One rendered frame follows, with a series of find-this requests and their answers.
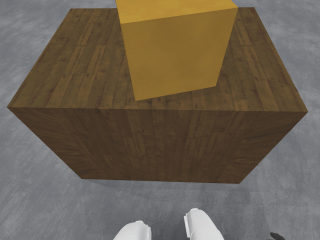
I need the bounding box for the pedestal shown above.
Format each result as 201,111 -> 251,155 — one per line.
7,7 -> 308,184

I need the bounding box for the carton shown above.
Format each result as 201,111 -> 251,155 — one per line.
115,0 -> 238,101

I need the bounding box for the left robot thigh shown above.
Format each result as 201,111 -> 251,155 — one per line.
113,222 -> 152,240

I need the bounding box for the right robot thigh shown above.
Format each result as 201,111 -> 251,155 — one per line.
183,209 -> 224,240

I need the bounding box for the robot thigh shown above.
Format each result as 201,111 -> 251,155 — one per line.
113,222 -> 152,240
183,209 -> 224,240

